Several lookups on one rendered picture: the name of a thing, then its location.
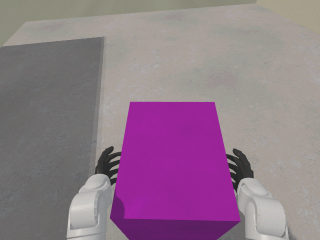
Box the right robot hand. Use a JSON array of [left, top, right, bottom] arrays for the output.
[[226, 148, 254, 193]]

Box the robot right forearm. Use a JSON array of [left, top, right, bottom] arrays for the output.
[[236, 178, 289, 240]]

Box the left robot hand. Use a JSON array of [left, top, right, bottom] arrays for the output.
[[94, 146, 121, 186]]

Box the carton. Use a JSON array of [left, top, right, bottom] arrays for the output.
[[110, 101, 241, 240]]

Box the robot left forearm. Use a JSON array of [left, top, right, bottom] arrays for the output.
[[66, 174, 112, 240]]

